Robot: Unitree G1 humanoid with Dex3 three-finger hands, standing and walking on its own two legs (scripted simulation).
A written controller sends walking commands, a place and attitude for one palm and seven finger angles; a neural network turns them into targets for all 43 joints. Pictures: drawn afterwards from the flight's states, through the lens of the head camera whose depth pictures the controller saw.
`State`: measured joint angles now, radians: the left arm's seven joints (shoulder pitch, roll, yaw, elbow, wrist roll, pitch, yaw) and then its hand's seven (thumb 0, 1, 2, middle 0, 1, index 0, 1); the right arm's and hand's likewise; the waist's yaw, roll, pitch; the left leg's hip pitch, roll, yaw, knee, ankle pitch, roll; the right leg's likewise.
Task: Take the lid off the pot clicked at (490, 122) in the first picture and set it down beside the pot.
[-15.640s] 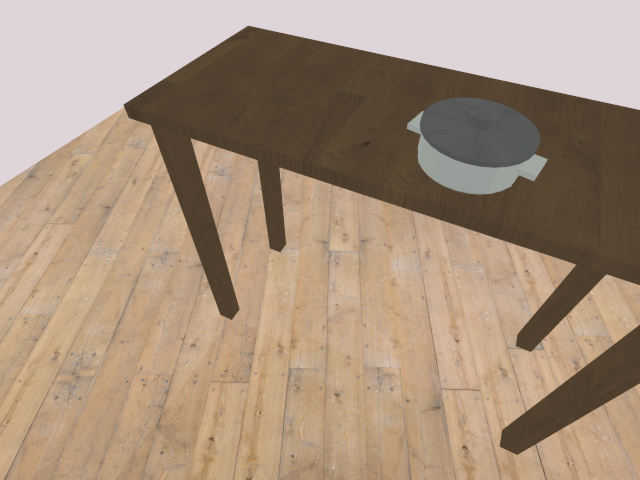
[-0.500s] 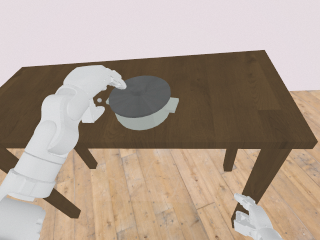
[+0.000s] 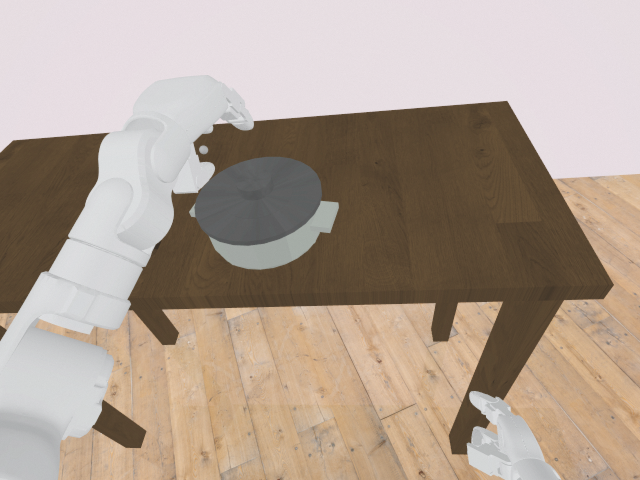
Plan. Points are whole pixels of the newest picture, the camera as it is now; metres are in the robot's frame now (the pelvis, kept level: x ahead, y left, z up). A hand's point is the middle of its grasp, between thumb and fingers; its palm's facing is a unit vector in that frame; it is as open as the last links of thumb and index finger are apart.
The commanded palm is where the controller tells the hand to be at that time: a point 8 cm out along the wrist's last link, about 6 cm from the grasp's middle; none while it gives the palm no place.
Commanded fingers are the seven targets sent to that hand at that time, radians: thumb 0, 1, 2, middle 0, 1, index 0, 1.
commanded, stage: move the open hand above the knob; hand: left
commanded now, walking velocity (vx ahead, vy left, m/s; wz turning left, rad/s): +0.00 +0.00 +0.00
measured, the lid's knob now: (254, 184) +0.46 +0.11 +0.15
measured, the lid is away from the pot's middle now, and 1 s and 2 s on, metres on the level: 0.00 0.00 0.00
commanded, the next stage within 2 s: none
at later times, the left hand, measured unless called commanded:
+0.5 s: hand (247, 173) +0.41 +0.10 +0.20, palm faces -0.12 -0.03 -0.99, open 9.8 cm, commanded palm +0.39 +0.13 +0.28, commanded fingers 0.00 -0.37 1.70 -0.89 -0.08 -0.89 -0.08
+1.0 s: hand (223, 146) +0.43 +0.13 +0.23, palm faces -0.05 -0.08 -1.00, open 9.8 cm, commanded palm +0.39 +0.13 +0.28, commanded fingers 0.00 -0.37 1.70 -0.89 -0.08 -0.89 -0.08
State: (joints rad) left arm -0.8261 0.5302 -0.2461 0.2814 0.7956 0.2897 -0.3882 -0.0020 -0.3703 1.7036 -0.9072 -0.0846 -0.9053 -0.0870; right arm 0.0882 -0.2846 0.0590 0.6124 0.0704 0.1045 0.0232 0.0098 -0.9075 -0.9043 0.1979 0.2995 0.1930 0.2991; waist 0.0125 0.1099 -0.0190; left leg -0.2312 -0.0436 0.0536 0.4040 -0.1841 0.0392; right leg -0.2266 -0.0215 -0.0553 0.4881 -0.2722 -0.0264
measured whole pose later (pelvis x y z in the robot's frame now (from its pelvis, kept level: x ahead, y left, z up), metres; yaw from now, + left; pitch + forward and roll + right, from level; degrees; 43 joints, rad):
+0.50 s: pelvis +0.01 +0.00 +0.00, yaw +0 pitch +0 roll +1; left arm -0.80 0.44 -0.35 0.25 0.80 0.34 -0.43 0.00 -0.37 1.70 -0.90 -0.08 -0.90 -0.09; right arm 0.11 -0.29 0.05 0.62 0.07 0.14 0.04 0.01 -0.91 -0.90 0.20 0.30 0.19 0.30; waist -0.01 0.11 -0.03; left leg -0.22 -0.05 0.06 0.40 -0.20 0.05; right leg -0.21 -0.03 -0.05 0.49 -0.28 -0.02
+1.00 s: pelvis +0.00 +0.00 +0.00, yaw +0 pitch +1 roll +1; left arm -0.92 0.43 -0.30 0.43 0.82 0.36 -0.38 0.00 -0.37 1.70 -0.90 -0.08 -0.90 -0.09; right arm 0.10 -0.27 0.06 0.62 0.08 0.14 0.04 0.01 -0.91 -0.90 0.20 0.30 0.19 0.30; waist 0.01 0.10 -0.05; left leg -0.23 -0.05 0.06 0.39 -0.18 0.04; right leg -0.23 -0.03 -0.05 0.48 -0.27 -0.02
